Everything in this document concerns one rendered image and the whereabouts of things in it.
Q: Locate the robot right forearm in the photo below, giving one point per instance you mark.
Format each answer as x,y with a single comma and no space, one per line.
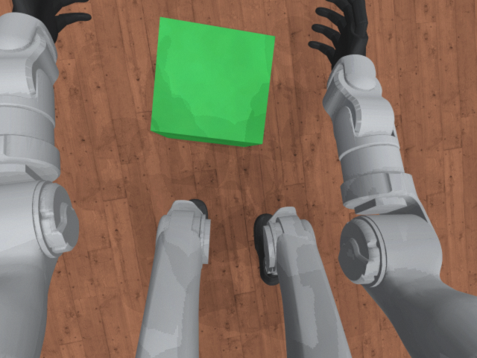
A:
363,124

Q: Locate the carton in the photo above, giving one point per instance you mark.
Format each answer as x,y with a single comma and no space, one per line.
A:
211,83

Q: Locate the robot right foot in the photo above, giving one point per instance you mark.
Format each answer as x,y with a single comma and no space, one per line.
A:
270,279

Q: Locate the robot right upper arm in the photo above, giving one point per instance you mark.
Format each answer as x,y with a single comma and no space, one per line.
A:
397,259

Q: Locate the robot left shin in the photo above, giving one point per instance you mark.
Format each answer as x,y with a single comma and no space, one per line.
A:
177,205

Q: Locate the robot left forearm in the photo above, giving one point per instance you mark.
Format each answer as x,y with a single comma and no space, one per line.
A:
28,72

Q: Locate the robot left upper arm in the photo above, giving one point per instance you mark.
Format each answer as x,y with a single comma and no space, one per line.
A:
37,224

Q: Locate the robot right hand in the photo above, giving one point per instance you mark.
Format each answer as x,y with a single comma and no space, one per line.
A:
352,38

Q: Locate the robot left hand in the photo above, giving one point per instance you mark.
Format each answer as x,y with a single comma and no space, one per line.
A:
45,11

